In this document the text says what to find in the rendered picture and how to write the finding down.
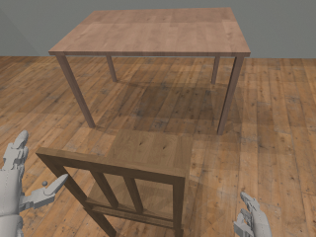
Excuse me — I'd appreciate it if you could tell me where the robot left forearm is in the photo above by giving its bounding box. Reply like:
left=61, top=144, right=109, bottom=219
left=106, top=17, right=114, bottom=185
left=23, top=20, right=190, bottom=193
left=0, top=214, right=25, bottom=237

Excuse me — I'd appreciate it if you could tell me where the table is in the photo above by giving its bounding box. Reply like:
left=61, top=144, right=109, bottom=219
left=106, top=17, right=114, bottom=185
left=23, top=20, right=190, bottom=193
left=48, top=7, right=251, bottom=136

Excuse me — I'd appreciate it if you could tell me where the robot left hand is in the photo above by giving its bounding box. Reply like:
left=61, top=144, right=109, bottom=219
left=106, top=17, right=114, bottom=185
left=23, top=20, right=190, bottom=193
left=0, top=130, right=68, bottom=216

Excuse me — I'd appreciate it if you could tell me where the chair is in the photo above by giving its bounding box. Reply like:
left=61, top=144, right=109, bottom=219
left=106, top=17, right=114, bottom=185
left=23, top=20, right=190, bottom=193
left=35, top=128, right=194, bottom=237

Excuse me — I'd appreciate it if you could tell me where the robot right hand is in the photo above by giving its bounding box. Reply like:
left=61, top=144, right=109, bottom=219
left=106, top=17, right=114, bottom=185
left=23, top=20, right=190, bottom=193
left=233, top=192, right=273, bottom=237

